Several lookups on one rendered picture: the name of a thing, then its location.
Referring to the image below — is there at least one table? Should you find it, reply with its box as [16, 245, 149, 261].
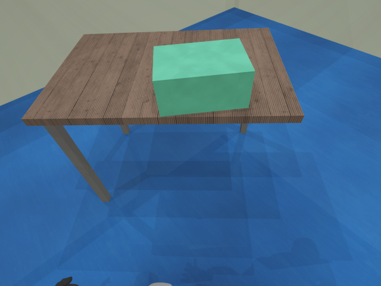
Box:
[22, 27, 304, 202]

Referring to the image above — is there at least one carton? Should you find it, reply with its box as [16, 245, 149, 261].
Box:
[152, 38, 255, 117]

